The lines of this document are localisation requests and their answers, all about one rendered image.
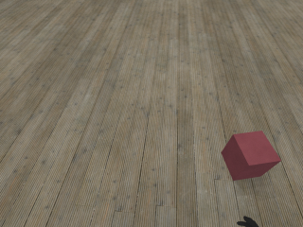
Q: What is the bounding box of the carton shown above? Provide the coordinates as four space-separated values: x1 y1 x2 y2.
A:
221 131 281 181

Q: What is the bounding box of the right robot hand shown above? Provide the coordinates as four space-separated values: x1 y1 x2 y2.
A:
237 216 258 227

